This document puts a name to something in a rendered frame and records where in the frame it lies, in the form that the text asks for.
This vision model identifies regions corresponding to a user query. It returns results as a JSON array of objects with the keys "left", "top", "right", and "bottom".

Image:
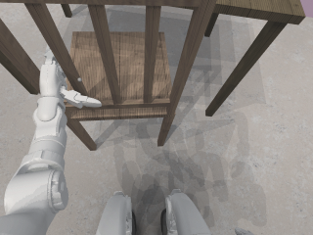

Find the chair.
[{"left": 0, "top": 0, "right": 217, "bottom": 151}]

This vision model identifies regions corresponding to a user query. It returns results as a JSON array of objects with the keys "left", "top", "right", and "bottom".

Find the robot shin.
[
  {"left": 113, "top": 191, "right": 132, "bottom": 235},
  {"left": 165, "top": 189, "right": 181, "bottom": 235}
]

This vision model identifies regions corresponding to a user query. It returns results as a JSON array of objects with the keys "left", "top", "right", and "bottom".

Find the robot left upper arm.
[{"left": 0, "top": 169, "right": 69, "bottom": 235}]

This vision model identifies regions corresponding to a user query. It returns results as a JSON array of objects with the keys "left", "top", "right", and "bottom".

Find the robot left forearm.
[{"left": 4, "top": 96, "right": 67, "bottom": 214}]

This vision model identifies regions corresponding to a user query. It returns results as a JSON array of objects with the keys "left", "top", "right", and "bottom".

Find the table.
[{"left": 0, "top": 0, "right": 306, "bottom": 117}]

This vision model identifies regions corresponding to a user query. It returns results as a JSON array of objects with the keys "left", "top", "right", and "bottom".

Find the robot right shin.
[{"left": 165, "top": 189, "right": 181, "bottom": 235}]

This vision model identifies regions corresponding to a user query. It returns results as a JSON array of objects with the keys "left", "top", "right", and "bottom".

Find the robot left shin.
[{"left": 113, "top": 191, "right": 132, "bottom": 235}]

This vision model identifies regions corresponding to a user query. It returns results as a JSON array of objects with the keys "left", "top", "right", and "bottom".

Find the left robot hand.
[{"left": 39, "top": 45, "right": 102, "bottom": 109}]

